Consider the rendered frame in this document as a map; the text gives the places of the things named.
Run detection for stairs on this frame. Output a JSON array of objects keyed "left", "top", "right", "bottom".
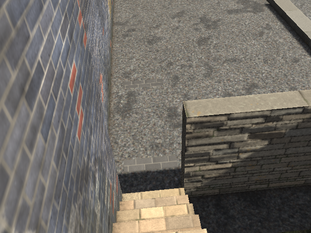
[{"left": 112, "top": 188, "right": 207, "bottom": 233}]

